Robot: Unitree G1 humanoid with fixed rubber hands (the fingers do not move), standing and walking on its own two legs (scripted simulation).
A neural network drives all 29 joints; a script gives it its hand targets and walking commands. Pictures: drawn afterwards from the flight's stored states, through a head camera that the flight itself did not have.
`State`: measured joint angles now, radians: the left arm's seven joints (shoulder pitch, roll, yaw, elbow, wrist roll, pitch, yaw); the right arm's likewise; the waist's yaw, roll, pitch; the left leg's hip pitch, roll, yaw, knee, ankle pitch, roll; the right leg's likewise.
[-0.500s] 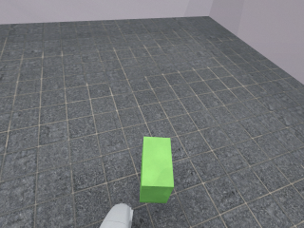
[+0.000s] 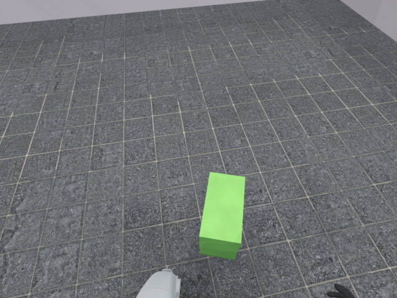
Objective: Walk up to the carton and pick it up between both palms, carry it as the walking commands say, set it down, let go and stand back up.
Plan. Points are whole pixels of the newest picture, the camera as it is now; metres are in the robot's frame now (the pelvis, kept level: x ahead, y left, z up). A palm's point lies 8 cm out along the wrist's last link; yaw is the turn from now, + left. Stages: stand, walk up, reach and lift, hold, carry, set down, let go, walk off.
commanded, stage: walk up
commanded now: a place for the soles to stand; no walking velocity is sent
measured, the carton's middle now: (222, 216) +0.52 -0.05 -0.60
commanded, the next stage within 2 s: none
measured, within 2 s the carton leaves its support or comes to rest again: neither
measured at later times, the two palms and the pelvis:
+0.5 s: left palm out of the picture +0.09 +0.36 -0.12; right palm out of the picture +0.12 -0.31 -0.13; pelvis +0.02 +0.03 -0.03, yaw -3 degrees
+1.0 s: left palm (41, 278) +0.15 +0.37 -0.11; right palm out of the picture +0.07 -0.26 -0.12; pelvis +0.03 +0.06 -0.01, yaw -6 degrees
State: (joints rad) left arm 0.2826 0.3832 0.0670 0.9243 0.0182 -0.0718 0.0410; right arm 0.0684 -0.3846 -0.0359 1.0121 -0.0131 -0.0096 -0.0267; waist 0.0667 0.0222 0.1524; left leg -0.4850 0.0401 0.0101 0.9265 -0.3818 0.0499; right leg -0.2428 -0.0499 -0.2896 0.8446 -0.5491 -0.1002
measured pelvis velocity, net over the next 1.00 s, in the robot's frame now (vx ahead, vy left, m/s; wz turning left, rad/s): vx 0.03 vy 0.06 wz -0.11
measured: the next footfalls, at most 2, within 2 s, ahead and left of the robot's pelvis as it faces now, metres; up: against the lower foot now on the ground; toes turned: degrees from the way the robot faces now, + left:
left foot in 0.06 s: +0.12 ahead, +0.15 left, +0.00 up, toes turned -14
right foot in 0.30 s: +0.08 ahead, -0.10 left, +0.00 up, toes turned +0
